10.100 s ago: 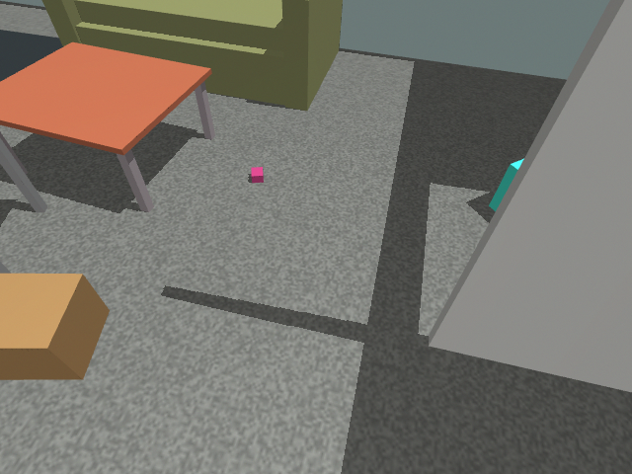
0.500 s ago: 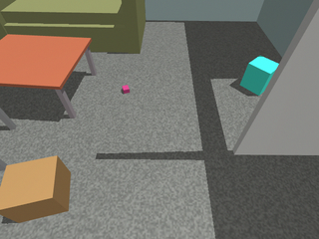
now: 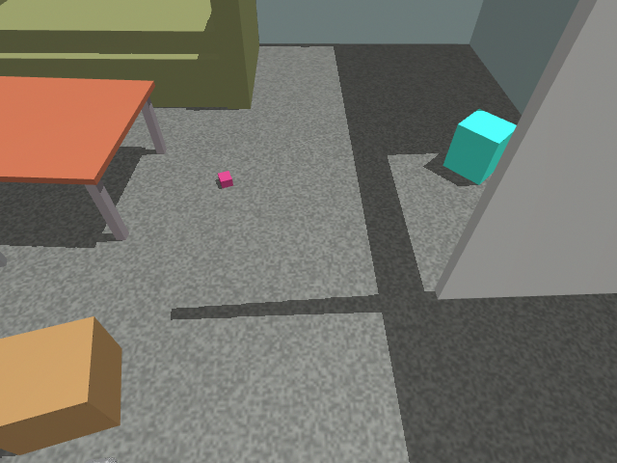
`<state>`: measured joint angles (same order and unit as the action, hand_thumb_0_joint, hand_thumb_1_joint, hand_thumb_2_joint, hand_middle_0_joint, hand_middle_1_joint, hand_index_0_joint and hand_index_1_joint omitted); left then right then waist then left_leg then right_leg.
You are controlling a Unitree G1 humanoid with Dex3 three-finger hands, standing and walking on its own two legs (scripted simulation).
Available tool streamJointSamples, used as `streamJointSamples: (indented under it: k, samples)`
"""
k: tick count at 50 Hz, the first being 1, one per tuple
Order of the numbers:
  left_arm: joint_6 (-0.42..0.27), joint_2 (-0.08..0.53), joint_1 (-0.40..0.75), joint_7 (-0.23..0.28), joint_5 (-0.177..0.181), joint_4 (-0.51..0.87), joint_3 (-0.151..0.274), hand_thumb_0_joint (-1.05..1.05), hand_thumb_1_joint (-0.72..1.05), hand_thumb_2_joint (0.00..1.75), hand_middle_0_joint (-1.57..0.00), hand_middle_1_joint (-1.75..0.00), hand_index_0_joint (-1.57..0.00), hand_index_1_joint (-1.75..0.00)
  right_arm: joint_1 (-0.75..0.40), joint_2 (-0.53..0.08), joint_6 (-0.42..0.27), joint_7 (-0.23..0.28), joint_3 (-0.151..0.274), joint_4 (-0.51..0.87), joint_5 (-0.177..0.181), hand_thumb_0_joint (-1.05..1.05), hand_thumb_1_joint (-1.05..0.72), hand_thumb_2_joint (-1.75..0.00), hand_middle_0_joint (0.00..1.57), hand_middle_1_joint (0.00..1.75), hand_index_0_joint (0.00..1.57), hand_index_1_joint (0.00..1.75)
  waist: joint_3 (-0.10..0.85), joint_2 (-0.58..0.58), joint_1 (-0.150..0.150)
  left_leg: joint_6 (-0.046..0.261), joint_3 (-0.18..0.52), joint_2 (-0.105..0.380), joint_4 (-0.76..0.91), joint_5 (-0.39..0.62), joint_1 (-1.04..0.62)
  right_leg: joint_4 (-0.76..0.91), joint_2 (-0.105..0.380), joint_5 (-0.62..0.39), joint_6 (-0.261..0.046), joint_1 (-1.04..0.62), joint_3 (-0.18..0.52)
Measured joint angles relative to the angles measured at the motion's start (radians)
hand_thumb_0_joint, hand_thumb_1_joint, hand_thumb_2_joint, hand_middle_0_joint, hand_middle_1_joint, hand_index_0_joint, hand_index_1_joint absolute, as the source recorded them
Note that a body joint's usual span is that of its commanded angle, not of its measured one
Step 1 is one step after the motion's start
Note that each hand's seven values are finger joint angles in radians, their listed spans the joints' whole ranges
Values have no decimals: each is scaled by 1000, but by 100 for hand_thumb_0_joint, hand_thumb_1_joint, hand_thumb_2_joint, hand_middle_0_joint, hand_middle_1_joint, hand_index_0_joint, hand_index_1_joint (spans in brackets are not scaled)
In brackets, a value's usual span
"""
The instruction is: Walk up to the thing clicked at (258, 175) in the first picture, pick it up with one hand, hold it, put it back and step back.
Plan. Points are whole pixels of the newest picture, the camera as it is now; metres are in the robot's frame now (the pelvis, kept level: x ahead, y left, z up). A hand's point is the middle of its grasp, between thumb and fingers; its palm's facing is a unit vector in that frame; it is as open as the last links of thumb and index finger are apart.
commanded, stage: stand
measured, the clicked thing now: (225, 179) +1.45 +0.39 -0.76
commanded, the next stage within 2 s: none
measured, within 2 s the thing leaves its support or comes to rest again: neither
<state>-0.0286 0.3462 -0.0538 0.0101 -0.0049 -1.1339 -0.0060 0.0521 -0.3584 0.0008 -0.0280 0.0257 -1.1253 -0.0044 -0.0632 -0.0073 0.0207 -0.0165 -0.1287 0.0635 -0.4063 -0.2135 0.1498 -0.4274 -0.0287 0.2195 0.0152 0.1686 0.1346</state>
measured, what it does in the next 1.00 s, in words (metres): stands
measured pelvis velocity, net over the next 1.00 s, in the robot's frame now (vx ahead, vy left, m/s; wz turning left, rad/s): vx -0.01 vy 0.01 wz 0.06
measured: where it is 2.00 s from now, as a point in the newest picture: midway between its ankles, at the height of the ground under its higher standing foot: outside the picture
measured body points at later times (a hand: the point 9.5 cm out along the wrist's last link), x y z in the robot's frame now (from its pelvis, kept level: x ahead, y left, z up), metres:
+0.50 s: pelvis -0.02 +0.01 +0.00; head -0.01 +0.01 +0.45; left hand +0.05 +0.31 -0.13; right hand +0.07 -0.29 -0.13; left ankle +0.00 +0.13 -0.74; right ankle +0.01 -0.13 -0.74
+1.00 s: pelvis -0.01 +0.01 +0.00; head -0.01 +0.01 +0.45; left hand +0.05 +0.31 -0.13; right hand +0.09 -0.29 -0.13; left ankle +0.00 +0.13 -0.74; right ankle +0.01 -0.13 -0.74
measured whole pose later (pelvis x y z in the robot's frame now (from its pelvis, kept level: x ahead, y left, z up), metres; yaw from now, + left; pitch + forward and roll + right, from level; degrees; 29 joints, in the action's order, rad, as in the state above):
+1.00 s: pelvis -0.01 +0.01 +0.00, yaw +3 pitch -3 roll +0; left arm -0.01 0.35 -0.13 0.00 -0.01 -1.12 -0.01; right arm 0.09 -0.35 -0.01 -0.02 0.02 -1.15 -0.01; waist -0.05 0.01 0.01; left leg 0.00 -0.08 0.02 -0.33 -0.15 0.13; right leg -0.34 0.01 0.17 0.03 0.13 0.09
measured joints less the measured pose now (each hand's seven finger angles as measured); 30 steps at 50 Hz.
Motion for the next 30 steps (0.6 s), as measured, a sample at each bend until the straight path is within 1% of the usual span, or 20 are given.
streamJointSamples:
  k: [3,11,30]
  samples:
    - [5,0,5,-4,3,-2,2,1,91,90,-21,-30,-20,-30,10,4,-2,4,-1,-9,-2,0,-91,-89,20,30,20,30,-1,3,7,1,9,-6,26,16,-11,29,6,-14,3,-17,-9]
    - [15,3,3,-8,4,0,6,1,91,90,-21,-30,-20,-30,21,12,-4,11,-1,-26,-5,0,-91,-89,20,30,20,30,5,16,8,4,19,-14,63,44,-30,76,15,-42,7,-45,-20]
    - [21,4,-77,-17,-4,-10,6,1,91,90,-21,-30,-20,-30,41,13,-8,3,3,-28,-11,0,-91,-89,20,30,20,30,10,9,-13,17,35,-30,72,69,-6,94,31,-65,18,-34,-35]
